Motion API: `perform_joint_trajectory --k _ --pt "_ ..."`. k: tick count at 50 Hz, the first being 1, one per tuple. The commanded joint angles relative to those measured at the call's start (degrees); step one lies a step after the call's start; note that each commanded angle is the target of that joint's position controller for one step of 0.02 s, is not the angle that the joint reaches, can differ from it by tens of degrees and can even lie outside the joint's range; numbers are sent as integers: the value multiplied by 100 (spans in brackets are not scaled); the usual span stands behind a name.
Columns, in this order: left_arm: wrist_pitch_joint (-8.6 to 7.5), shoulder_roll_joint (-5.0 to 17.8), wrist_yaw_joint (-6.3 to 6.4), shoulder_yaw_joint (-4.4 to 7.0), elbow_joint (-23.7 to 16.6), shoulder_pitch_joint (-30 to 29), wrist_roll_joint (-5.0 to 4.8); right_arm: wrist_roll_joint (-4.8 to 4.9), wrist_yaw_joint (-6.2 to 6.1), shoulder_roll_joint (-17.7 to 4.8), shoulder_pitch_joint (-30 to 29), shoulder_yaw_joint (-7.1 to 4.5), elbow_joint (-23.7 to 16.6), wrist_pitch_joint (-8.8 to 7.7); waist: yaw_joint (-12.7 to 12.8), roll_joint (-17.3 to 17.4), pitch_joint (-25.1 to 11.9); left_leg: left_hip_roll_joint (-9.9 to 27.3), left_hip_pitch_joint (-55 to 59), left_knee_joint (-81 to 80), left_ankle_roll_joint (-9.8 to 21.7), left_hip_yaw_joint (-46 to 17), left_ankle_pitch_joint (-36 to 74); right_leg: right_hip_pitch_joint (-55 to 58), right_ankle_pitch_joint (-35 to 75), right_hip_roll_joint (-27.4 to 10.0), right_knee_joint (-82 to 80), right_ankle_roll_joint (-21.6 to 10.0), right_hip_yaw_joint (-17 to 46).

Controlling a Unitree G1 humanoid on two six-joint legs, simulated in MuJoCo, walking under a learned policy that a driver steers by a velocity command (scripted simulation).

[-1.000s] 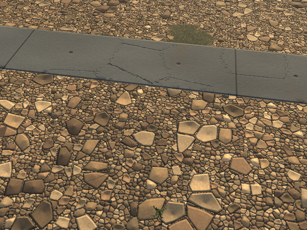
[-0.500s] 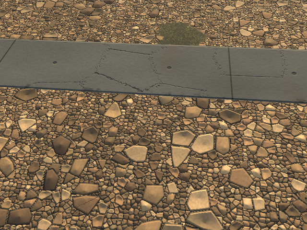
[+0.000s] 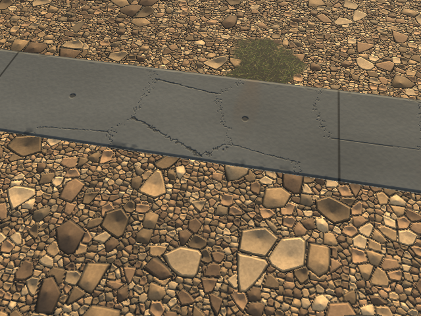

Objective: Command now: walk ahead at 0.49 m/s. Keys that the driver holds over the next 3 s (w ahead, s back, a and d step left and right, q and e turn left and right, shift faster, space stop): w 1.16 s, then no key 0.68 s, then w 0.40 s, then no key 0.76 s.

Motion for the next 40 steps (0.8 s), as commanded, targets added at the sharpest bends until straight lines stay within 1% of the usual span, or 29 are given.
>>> perform_joint_trajectory --k 1,2,3,4,5,6,7,9,10,12,16,20,22,23,24,25,26,27,28,29,30,31,32,33,34,35,37,38,40 --pt "-40 334 -66 108 -433 527 -129 -67 -94 -1442 2703 -475 538 44 -741 1255 -2080 2737 4545 -1048 1491 -4821 -999 -3756 -388 127 5465 69 190" --pt "-29 824 -50 184 -516 -22 26 128 -24 -1184 2022 -449 441 47 -691 291 -1244 2464 3676 -1617 1367 -4462 -1984 -4321 175 -313 5385 -88 520" --pt "-53 900 -93 227 -680 -574 44 145 -3 -849 1533 -361 358 12 -550 101 -520 2304 2807 -1911 1213 -3735 -2099 -4368 620 -543 5085 -113 470" --pt "-51 813 -115 231 -706 -738 55 102 15 -581 1403 -293 418 -43 -344 -223 -67 2091 2064 -2141 1008 -3232 -1532 -4134 777 -728 4680 -109 448" --pt "16 713 -135 230 -716 -769 99 77 -3 -441 1464 -234 515 -116 -174 -243 31 1857 1621 -2204 813 -2766 -965 -3828 845 -882 4353 -61 489" --pt "99 518 -175 185 -658 -619 142 73 -25 -373 1540 -197 621 -172 -35 -138 12 1685 1334 -2295 681 -2400 -635 -3525 887 -945 4122 16 442" --pt "151 411 -203 170 -641 -593 148 81 -30 -393 1697 -193 716 -232 3 -71 2 1593 1236 -2340 645 -2159 -263 -3443 939 -967 3966 72 368" --pt "211 406 -240 176 -754 -890 145 105 -25 -570 1943 -218 864 -304 20 45 63 1470 1205 -2470 608 -1767 99 -3695 1233 -1083 3597 174 219" --pt "229 449 -251 182 -858 -1188 141 108 -20 -636 2046 -224 909 -310 -21 79 131 1420 1252 -2550 573 -1634 181 -3926 1473 -1150 3364 226 144" --pt "245 508 -258 187 -1050 -1794 118 121 -12 -652 2281 -206 979 -297 -164 92 225 1309 1485 -2594 453 -1429 565 -4334 1965 -1227 2797 316 9" --pt "233 429 -278 138 -1294 -2680 49 131 -32 -625 2770 -158 1119 -280 -458 226 178 1166 1996 -2442 151 -1114 1382 -4391 2695 -1091 1625 398 -235" --pt "216 434 -269 112 -1476 -3340 40 65 -98 -636 3175 -125 1266 -250 -684 320 192 1318 2833 -2169 179 -1092 1972 -4498 2643 -894 918 334 -354" --pt "182 470 -265 121 -1574 -3549 41 17 -137 -690 3250 -132 1329 -229 -695 353 220 1492 3243 -1965 264 -1128 2323 -4522 2322 -818 679 238 -356" --pt "159 501 -261 133 -1601 -3551 40 1 -157 -729 3219 -142 1350 -221 -639 369 223 1574 3380 -1832 274 -1128 2600 -4425 2102 -773 555 162 -357" --pt "131 531 -249 151 -1578 -3410 40 -5 -175 -763 3111 -149 1353 -217 -512 389 176 1607 3411 -1614 235 -1066 3113 -4120 1862 -678 391 64 -390" --pt "102 589 -217 188 -1474 -3057 46 -3 -188 -812 2987 -161 1347 -215 -323 434 11 1597 3364 -1223 159 -988 3898 -3554 1621 -506 241 -44 -453" --pt "62 686 -172 253 -1244 -2369 54 9 -185 -865 2905 -172 1355 -204 -35 433 -328 1525 3289 -493 85 -910 4461 -2737 1571 -315 13 -173 -509" --pt "1 860 -112 347 -899 -1344 115 50 -172 -855 2787 -161 1324 -198 400 292 -854 1321 2735 610 -29 -718 4073 -1391 1842 -374 -264 -355 -412" --pt "-40 1353 -40 489 -696 -277 267 107 -157 -667 2734 -98 1107 -223 740 -219 -1619 1034 1469 2307 -128 -514 2040 175 1407 -1669 -255 -678 968" --pt "10 1736 -77 595 -640 -136 269 303 -101 -140 3470 -27 1106 -207 380 -1478 -2256 -64 -532 4329 -363 -346 -2349 1464 1265 -3126 -867 -1561 3713" --pt "69 1342 -137 542 -661 -545 45 135 -129 -762 2996 -189 1130 -187 324 -455 -1705 243 -1049 4639 -261 -1045 -2111 916 928 -2770 -1178 -1364 3661" --pt "52 1062 -160 456 -734 -1157 -7 118 -100 -723 2479 -209 929 -218 92 -375 -889 477 -1145 4409 -250 -1036 -1514 52 1217 -2564 -1356 -1166 2732" --pt "4 787 -184 394 -739 -1438 16 106 -84 -613 2239 -199 880 -229 -55 -163 -529 651 -947 4126 -277 -998 -1181 -606 1858 -2313 -1560 -1009 2169" --pt "-37 630 -170 345 -679 -1476 15 34 -60 -546 2167 -213 877 -167 -208 -186 -351 770 -718 3875 -323 -979 -1064 -1034 2241 -2067 -1662 -838 1721" --pt "-63 455 -149 288 -577 -1446 6 -30 -16 -403 2286 -187 900 -84 -364 -296 -325 833 -451 3671 -393 -945 -997 -1334 2452 -1878 -1775 -706 1368" --pt "-106 434 -139 272 -485 -1282 3 -47 22 -315 2315 -185 907 -22 -410 -336 -334 825 -334 3561 -442 -888 -956 -1439 2709 -1812 -1831 -681 1207" --pt "-170 581 -124 293 -326 -996 -33 -67 77 -277 2136 -196 832 57 -480 -339 -244 861 -503 3352 -525 -764 -794 -1515 3037 -1718 -1948 -690 934" --pt "-179 659 -119 304 -281 -894 -32 -72 92 -290 1899 -198 747 85 -466 -347 -158 909 -691 3201 -566 -709 -606 -1533 3024 -1683 -2037 -687 832" --pt "-169 675 -117 289 -207 -676 -25 -56 105 -342 1325 -197 550 112 -366 -359 17 986 -1062 2762 -646 -602 -175 -1482 3088 -1601 -2161 -652 683"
